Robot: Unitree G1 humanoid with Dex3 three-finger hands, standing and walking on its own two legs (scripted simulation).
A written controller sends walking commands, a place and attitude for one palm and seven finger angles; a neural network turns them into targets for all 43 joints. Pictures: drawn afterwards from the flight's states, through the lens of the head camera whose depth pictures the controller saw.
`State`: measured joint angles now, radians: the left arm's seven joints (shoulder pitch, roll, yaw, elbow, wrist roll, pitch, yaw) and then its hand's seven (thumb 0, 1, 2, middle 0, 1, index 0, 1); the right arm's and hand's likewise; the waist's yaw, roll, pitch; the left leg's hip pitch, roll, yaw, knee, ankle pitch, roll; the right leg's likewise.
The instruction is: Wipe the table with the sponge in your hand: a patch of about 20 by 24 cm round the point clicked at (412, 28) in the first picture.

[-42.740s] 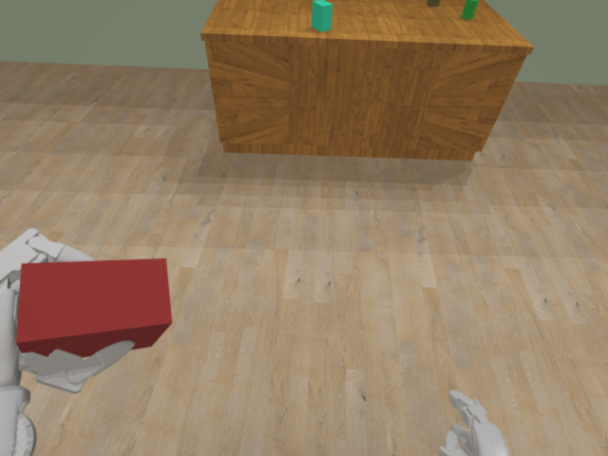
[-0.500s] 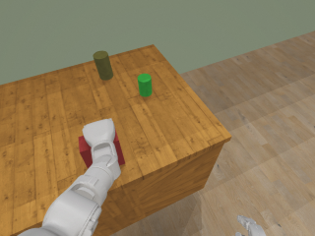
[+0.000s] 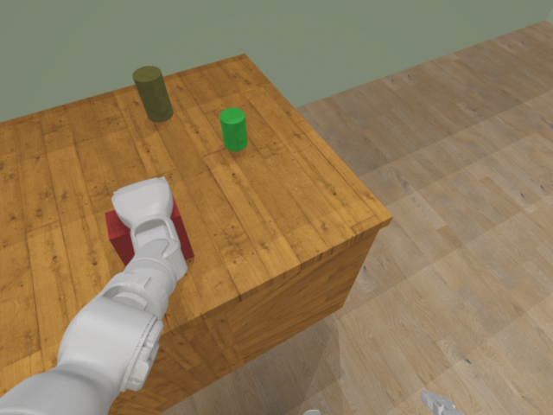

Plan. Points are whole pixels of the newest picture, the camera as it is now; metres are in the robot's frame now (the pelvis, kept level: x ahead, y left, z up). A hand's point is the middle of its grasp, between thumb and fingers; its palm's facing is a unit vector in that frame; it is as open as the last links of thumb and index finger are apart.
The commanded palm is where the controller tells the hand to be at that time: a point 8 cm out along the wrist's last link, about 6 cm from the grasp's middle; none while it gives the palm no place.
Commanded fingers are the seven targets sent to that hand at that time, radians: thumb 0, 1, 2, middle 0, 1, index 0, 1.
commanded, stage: wipe forward along the third lane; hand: left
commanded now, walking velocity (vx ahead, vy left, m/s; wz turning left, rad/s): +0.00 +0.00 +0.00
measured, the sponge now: (155, 242) +0.42 +0.20 -0.05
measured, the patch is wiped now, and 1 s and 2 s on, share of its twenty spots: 0.85 0.90 0.95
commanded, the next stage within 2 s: wipe back along the third lane in 0.72 s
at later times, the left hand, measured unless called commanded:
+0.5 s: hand (140, 192) +0.50 +0.23 -0.01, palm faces -0.12 +0.00 -0.99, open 10.3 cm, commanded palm +0.49 +0.21 +0.03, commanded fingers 0.00 0.10 1.30 -1.20 -1.60 -1.20 -1.60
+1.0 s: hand (139, 181) +0.52 +0.24 -0.01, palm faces -0.09 -0.01 -1.00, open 10.3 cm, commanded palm +0.50 +0.21 +0.03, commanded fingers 0.00 0.10 1.30 -1.20 -1.60 -1.20 -1.60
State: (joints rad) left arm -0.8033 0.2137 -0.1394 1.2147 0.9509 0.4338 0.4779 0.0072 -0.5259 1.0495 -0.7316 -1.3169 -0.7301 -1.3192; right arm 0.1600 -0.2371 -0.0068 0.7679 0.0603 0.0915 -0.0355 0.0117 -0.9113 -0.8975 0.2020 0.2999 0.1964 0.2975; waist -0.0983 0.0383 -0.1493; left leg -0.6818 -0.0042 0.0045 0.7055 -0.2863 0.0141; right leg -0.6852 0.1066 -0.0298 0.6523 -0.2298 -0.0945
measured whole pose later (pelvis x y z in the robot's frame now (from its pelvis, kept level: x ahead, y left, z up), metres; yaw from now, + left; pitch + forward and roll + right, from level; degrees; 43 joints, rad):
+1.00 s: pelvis +0.03 +0.06 -0.02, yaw -1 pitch +23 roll -4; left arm -1.08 0.28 -0.15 1.37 0.96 0.48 0.48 0.00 -0.52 1.05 -0.72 -1.34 -0.72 -1.34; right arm 0.26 -0.24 -0.01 0.76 0.02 0.07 0.05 0.01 -0.91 -0.90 0.20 0.30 0.20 0.30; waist -0.15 0.05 -0.18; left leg -0.87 -0.02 0.02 0.84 -0.38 0.09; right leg -0.85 0.09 -0.02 0.73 -0.29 -0.02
